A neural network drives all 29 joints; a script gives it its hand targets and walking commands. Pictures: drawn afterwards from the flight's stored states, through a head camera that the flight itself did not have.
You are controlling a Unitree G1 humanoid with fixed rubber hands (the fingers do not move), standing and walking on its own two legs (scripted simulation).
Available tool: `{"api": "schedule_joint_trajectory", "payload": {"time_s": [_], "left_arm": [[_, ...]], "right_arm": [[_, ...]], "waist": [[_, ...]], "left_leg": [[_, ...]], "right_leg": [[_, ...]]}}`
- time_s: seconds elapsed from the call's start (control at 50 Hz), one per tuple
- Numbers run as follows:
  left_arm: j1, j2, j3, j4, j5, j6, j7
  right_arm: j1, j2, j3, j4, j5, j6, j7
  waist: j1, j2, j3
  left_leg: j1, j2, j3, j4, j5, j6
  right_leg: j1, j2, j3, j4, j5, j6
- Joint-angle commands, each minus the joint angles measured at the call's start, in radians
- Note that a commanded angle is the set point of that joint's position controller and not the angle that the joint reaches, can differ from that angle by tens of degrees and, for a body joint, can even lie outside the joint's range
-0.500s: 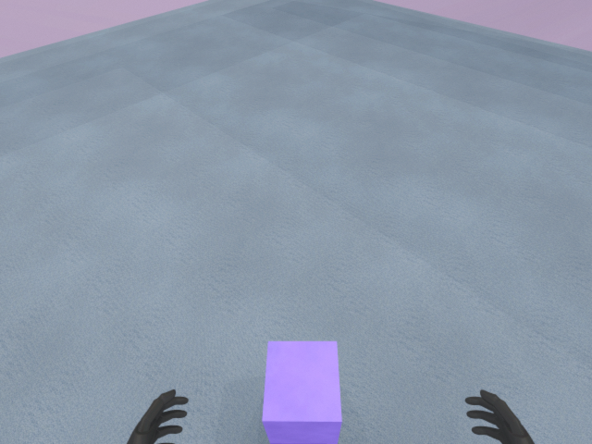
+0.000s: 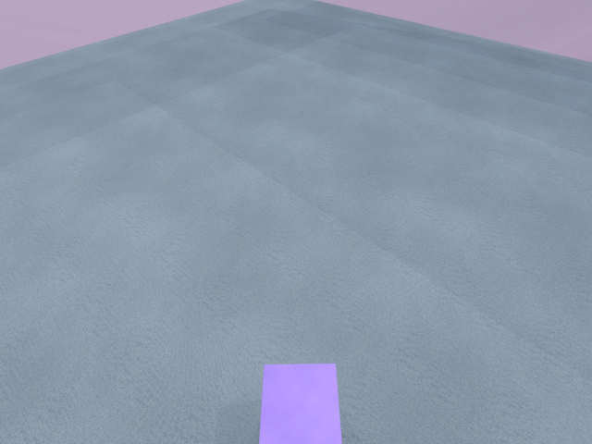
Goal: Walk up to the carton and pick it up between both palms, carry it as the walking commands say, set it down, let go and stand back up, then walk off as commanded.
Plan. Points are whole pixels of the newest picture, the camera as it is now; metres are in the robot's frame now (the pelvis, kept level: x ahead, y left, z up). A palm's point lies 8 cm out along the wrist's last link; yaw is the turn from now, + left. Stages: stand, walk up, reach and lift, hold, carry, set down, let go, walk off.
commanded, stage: stand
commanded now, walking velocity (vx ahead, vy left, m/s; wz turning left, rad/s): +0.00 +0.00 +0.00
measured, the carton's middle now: (301, 419) +0.36 +0.05 -0.64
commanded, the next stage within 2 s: walk off in 1.26 s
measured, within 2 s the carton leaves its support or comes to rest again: neither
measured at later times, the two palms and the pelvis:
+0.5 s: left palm out of the picture -0.03 +0.24 -0.13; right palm out of the picture -0.03 -0.24 -0.14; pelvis -0.01 +0.00 +0.00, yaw +0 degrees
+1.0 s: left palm out of the picture -0.08 +0.21 -0.14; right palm out of the picture -0.08 -0.22 -0.14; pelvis -0.03 +0.00 +0.01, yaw +1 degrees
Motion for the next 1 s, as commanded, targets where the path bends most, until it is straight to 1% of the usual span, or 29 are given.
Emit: {"api": "schedule_joint_trajectory", "payload": {"time_s": [0.0, 0.3, 0.5, 0.72, 0.98], "left_arm": [[0.051, 0.115, 0.027, -0.018, -0.001, -0.002, 0.007], [0.102, 0.068, 0.005, 0.152, 0.0, 0.017, 0.016], [0.119, 0.026, -0.008, 0.243, 0.0, 0.02, 0.02], [0.127, -0.015, -0.016, 0.311, -0.001, 0.02, 0.023], [0.131, -0.047, -0.021, 0.357, -0.001, 0.017, 0.024]], "right_arm": [[0.041, -0.116, -0.026, -0.017, 0.002, 0.0, -0.007], [0.078, -0.068, -0.002, 0.143, 0.001, 0.029, -0.014], [0.093, -0.028, 0.014, 0.235, 0.002, 0.034, -0.017], [0.102, 0.01, 0.023, 0.303, 0.002, 0.035, -0.02], [0.107, 0.041, 0.028, 0.345, 0.004, 0.034, -0.022]], "waist": [[0.001, 0.001, 0.053], [-0.001, 0.0, 0.139], [-0.001, 0.001, 0.177], [-0.002, 0.002, 0.197], [-0.002, 0.001, 0.205]], "left_leg": [[0.075, 0.135, -0.109, -0.017, 0.462, 0.008], [0.099, 0.134, -0.111, -0.067, 0.397, 0.017], [0.095, 0.134, -0.115, -0.097, 0.35, 0.02], [0.079, 0.133, -0.116, -0.112, 0.312, 0.021], [0.064, 0.132, -0.116, -0.121, 0.28, 0.021]], "right_leg": [[-0.046, -0.156, 0.095, -0.03, 0.572, -0.001], [-0.028, -0.154, 0.094, -0.081, 0.458, -0.013], [-0.025, -0.15, 0.091, -0.109, 0.389, -0.019], [-0.028, -0.15, 0.09, -0.122, 0.354, -0.021], [-0.035, -0.149, 0.091, -0.129, 0.335, -0.023]]}}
